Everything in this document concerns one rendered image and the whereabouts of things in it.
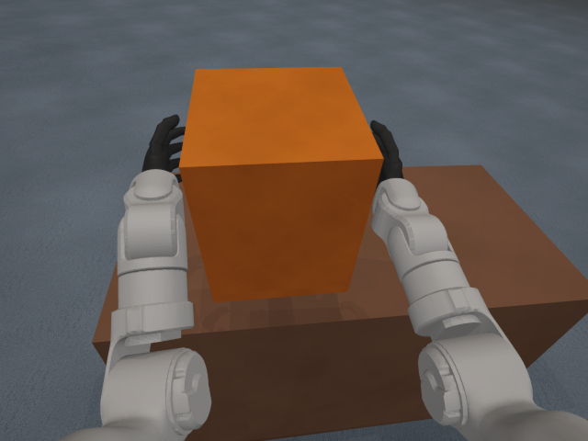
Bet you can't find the pedestal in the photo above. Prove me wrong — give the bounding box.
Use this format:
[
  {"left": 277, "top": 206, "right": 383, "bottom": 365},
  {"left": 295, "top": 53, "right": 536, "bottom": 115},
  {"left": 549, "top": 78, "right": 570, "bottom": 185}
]
[{"left": 92, "top": 165, "right": 588, "bottom": 441}]

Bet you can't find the robot left upper arm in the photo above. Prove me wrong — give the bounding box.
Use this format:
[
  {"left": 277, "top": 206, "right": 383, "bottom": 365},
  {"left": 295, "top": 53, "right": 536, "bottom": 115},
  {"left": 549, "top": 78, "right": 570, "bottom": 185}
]
[{"left": 58, "top": 347, "right": 211, "bottom": 441}]

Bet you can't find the robot left forearm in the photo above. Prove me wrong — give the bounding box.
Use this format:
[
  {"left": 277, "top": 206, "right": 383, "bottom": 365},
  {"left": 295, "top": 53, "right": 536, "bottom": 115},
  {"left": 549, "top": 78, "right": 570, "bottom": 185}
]
[{"left": 100, "top": 169, "right": 194, "bottom": 424}]

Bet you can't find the left robot hand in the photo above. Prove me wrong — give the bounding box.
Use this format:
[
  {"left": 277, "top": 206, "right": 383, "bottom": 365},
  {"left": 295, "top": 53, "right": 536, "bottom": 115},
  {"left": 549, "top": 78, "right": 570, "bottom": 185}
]
[{"left": 141, "top": 115, "right": 186, "bottom": 183}]

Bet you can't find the right robot hand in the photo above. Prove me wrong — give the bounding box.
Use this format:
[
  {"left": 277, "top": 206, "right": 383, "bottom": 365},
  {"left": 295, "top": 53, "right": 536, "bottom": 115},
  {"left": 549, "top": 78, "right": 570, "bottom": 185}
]
[{"left": 370, "top": 120, "right": 404, "bottom": 195}]

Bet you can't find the carton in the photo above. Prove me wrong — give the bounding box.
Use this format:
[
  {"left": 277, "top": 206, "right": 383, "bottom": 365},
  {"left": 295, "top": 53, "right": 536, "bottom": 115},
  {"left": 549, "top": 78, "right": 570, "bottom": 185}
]
[{"left": 179, "top": 67, "right": 384, "bottom": 303}]

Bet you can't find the robot right upper arm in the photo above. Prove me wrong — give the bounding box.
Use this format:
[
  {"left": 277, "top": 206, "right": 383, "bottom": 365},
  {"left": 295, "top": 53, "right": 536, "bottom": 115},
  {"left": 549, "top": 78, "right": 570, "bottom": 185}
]
[{"left": 418, "top": 332, "right": 588, "bottom": 441}]

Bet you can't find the robot right forearm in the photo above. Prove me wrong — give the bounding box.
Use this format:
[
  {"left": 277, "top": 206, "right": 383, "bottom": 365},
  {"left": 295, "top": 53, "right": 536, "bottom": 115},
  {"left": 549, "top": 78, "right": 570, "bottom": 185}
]
[{"left": 371, "top": 178, "right": 533, "bottom": 398}]

